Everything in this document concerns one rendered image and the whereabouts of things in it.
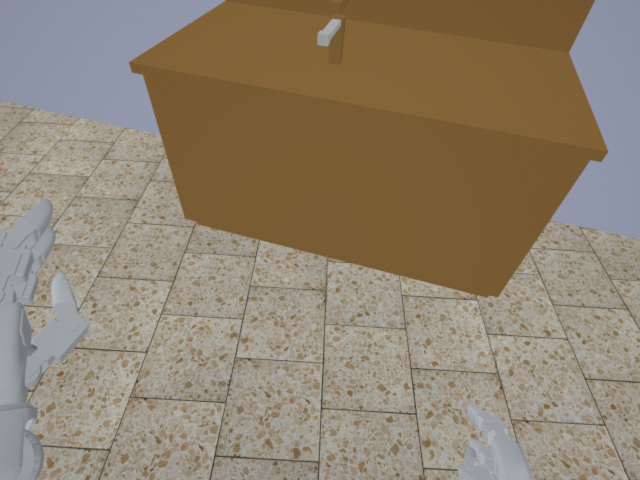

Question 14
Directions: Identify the tap lever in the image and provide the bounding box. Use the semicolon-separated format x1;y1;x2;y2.
317;19;341;47

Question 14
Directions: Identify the right robot hand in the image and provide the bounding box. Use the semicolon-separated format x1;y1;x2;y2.
458;404;533;480

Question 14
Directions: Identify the left robot forearm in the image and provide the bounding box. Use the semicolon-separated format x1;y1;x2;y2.
0;402;44;480

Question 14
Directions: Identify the left robot hand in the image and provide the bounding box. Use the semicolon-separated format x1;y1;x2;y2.
0;199;89;405

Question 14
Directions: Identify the counter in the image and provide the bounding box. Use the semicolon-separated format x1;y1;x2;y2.
129;0;608;298

